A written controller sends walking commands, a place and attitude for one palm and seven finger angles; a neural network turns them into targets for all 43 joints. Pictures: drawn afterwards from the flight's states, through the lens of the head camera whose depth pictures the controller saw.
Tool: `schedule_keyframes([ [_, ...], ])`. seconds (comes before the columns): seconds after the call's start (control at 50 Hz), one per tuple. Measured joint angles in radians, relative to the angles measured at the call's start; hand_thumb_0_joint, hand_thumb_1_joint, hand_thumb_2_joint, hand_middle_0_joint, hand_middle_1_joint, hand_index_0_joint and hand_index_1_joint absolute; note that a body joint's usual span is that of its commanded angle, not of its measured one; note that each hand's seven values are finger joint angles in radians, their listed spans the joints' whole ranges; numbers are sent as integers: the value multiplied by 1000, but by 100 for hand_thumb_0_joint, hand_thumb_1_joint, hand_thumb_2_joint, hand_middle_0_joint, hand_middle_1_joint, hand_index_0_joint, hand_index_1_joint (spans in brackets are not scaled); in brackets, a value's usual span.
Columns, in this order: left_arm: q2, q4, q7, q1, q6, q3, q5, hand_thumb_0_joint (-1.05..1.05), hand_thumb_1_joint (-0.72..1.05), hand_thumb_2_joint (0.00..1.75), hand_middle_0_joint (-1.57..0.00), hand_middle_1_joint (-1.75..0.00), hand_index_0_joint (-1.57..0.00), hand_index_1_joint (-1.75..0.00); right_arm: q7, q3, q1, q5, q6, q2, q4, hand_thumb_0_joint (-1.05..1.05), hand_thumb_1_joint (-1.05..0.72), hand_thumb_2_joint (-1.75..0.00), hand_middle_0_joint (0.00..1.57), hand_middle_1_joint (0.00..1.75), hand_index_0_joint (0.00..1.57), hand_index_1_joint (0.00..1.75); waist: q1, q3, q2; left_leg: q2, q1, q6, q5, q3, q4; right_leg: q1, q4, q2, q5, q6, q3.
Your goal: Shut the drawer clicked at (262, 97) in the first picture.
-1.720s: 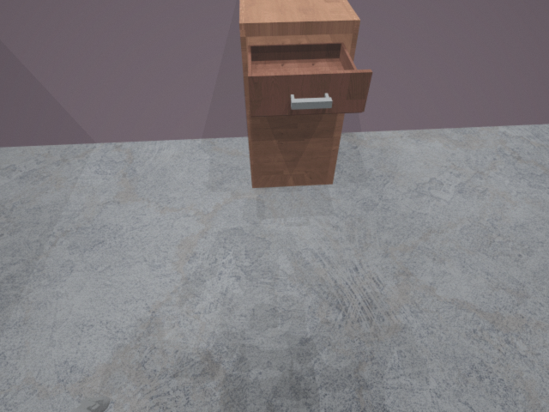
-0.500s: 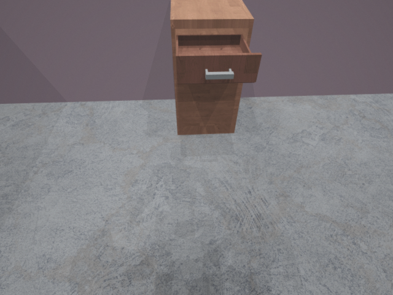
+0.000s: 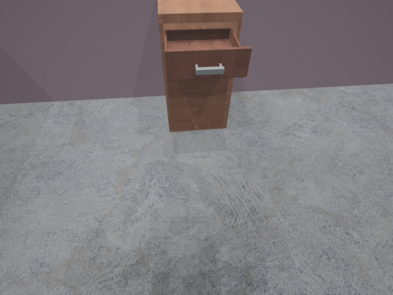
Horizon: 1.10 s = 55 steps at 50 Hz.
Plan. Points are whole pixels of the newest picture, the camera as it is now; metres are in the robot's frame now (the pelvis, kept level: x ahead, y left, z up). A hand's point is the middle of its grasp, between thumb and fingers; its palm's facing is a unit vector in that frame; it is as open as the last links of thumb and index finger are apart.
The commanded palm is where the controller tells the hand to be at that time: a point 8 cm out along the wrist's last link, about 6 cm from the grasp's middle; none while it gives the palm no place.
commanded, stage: walk to a spot facing it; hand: left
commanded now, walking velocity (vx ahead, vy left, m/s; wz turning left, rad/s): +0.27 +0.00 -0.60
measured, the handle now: (209, 68) +1.03 +0.02 -0.08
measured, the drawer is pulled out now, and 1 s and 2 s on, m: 0.30 0.30 0.30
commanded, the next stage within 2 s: none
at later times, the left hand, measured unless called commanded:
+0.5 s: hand out of the picture +0.05 +0.15 -0.16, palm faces -0.13 -0.97 -0.18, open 7.4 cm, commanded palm none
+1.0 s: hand (157, 185) +0.46 +0.16 -0.17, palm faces -0.48 -0.85 -0.20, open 7.4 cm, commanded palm none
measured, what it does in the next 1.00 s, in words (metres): walks ahead, turning right: left foot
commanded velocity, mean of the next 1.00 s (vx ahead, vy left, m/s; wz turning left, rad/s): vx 0.32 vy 0.00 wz -0.58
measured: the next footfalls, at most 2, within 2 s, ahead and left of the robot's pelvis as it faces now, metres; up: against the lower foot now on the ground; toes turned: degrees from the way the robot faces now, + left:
left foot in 0.72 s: +0.33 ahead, +0.07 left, +0.00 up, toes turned -19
right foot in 1.40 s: +0.41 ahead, -0.23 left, +0.00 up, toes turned -55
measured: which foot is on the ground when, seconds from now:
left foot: down 0.00-0.22, up 0.24-0.70, down 0.72-1.00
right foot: down 0.00-0.72, up 0.74-1.00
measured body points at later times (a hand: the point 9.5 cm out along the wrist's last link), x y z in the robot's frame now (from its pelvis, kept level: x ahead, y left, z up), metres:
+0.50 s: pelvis +0.08 -0.03 +0.00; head +0.10 -0.04 +0.45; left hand +0.06 +0.20 -0.14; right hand +0.13 -0.28 -0.14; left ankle +0.18 +0.11 -0.66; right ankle +0.02 -0.10 -0.74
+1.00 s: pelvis +0.28 +0.02 +0.00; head +0.30 +0.05 +0.45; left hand +0.48 +0.21 -0.15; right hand +0.15 -0.20 -0.13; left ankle +0.29 +0.08 -0.74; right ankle +0.24 -0.13 -0.63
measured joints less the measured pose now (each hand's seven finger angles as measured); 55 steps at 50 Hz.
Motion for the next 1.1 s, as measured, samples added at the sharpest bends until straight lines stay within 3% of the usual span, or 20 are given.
schedule_keyframes([
  [0.1, -32, -43, -20, 55, 20, 13, 8, 1, 91, 90, -20, -30, -20, -30, 8, -11, 45, -6, 9, 37, -49, 0, -91, -89, 20, 30, 20, 30, 2, -9, -7, 18, -20, 0, -61, 48, 81, -58, 122, 17, -83, -8, 38],
  [0.16, -59, -65, -35, 94, 22, 25, 11, 1, 91, 90, -20, -30, -20, -30, 16, -22, 79, -8, 6, 51, -61, 0, -91, -89, 20, 30, 20, 30, 12, -7, 2, 40, -10, -7, -103, 85, 122, -97, 236, -3, -176, -3, -24],
  [0.2, -79, -77, -42, 121, 13, 31, 13, 1, 91, 90, -20, -30, -20, -30, 19, -29, 99, -10, 5, 52, -65, 0, -91, -89, 20, 30, 20, 30, 16, -3, 18, 67, -10, -18, -142, 106, 172, -87, 226, -13, -176, -5, -75],
  [0.24, -98, -85, -40, 142, -11, 32, 15, 1, 91, 90, -20, -30, -20, -30, 19, -36, 120, -8, 13, 50, -63, 0, -91, -89, 20, 30, 20, 30, 11, -2, 45, 94, -68, -14, -252, 78, 329, -86, 231, 10, -125, -40, -102],
  [0.26, -107, -88, -32, 154, -25, 32, 12, 1, 91, 90, -20, -30, -20, -30, 20, -37, 126, -8, 21, 53, -57, 0, -91, -89, 20, 30, 20, 30, 15, -3, 47, 83, -118, -11, -280, 46, 445, -84, 234, 16, -135, -53, -106],
  [0.3, -127, -88, -19, 182, -45, 30, 7, 1, 91, 90, -20, -30, -20, -30, 23, -39, 122, -9, 29, 56, -47, 1, -91, -89, 20, 30, 20, 30, 25, -1, 47, 59, -210, -9, -236, 3, 627, -55, 188, 30, -138, -67, -96],
  [0.36, -154, -73, -13, 230, -56, 24, 6, 1, 91, 90, -20, -30, -20, -30, 29, -45, 99, -13, 19, 63, -64, 1, -91, -89, 20, 30, 20, 30, 26, 0, 40, 52, -312, -23, -124, -4, 706, 0, 74, 43, -87, -65, -63],
  [0.44, -175, -49, -13, 278, -64, 22, 7, 1, 91, 90, -20, -30, -20, -30, 33, -52, 54, -13, 6, 81, -109, 1, -91, -89, 20, 30, 20, 30, 25, -1, 23, 60, -404, -42, -27, -12, 667, 55, -41, 49, -42, -64, -6],
  [0.54, -177, -34, -8, 302, -69, 29, 12, 1, 91, 90, -20, -30, -20, -30, 37, -56, -1, -10, 0, 99, -148, 1, -91, -89, 20, 30, 20, 30, 44, 0, 16, 66, -442, -52, 17, -34, 562, 111, -100, 51, -44, -47, 59],
  [0.64, -153, -38, 2, 302, -66, 41, 18, 1, 91, 90, -20, -30, -20, -30, 40, -51, -48, -3, -6, 116, -174, 1, -91, -89, 20, 30, 20, 30, 72, 2, 2, 39, -384, -38, -14, -27, 385, 161, -92, 39, -102, -18, 112],
  [0.7, -132, -41, 4, 305, -60, 54, 16, 1, 91, 90, -20, -30, -20, -30, 36, -38, -63, -1, -31, 127, -200, 1, -91, -89, 20, 30, 20, 30, 77, -1, -16, 9, -267, -17, -13, -11, 201, 160, -1, 31, -185, 4, 153],
  [0.72, -129, -42, 1, 307, -56, 61, 11, 1, 91, 90, -20, -30, -20, -30, 32, -31, -64, -5, -47, 126, -212, 1, -91, -89, 20, 30, 20, 30, 72, -4, -8, 17, -239, 12, 31, -8, 165, 121, 104, 46, -226, -2, 149],
  [0.76, -105, -29, -6, 268, -40, 76, 7, 1, 91, 90, -20, -30, -20, -30, 23, -21, -62, -10, -67, 141, -218, 0, -91, -89, 20, 30, 20, 30, 63, 15, -33, 18, -231, 52, 2, 36, 237, -2, 426, 39, -269, -15, 101],
  [0.8, -76, -27, -14, 225, -26, 90, 12, 1, 91, 90, -20, -30, -20, -30, 17, -13, -29, -10, -71, 158, -209, 0, -91, -89, 20, 30, 20, 30, 55, 14, -56, 19, -182, 67, -48, 78, 228, -125, 669, 13, -213, -18, 30],
  [0.84, -54, -43, -25, 178, -17, 99, 18, 1, 91, 90, -20, -30, -20, -30, 9, -13, 20, -9, -74, 167, -184, 0, -91, -89, 20, 30, 20, 30, 48, 8, -65, 19, -123, 69, -50, 110, 169, -224, 777, -20, -124, -13, -30],
  [0.88, -42, -70, -32, 137, -10, 104, 21, 1, 92, 90, -19, -30, -20, -30, 2, -14, 73, -7, -77, 170, -151, 0, -91, -89, 20, 30, 20, 30, 44, -1, -66, 16, -67, 73, -39, 143, 102, -306, 804, -47, -49, -1, -58],
  [0.98, -39, -121, -40, 51, 3, 106, 25, 1, 92, 90, -19, -30, -19, -30, -16, -41, 193, 2, -90, 129, -93, -1, -94, -89, 20, 30, 20, 30, 9, -13, -61, 0, 39, 87, -36, 217, -17, -450, 784, -89, 82, 22, -61],
  [1.1, -64, -133, -50, -41, 19, 89, 24, 1, 92, 90, -19, -30, -19, -30, -19, -32, 321, 1, -85, 114, -27, 0, -93, -89, 20, 30, 20, 30, -35, 6, -49, -2, 133, 81, -76, 279, -71, -498, 674, -108, 152, 27, -80],
])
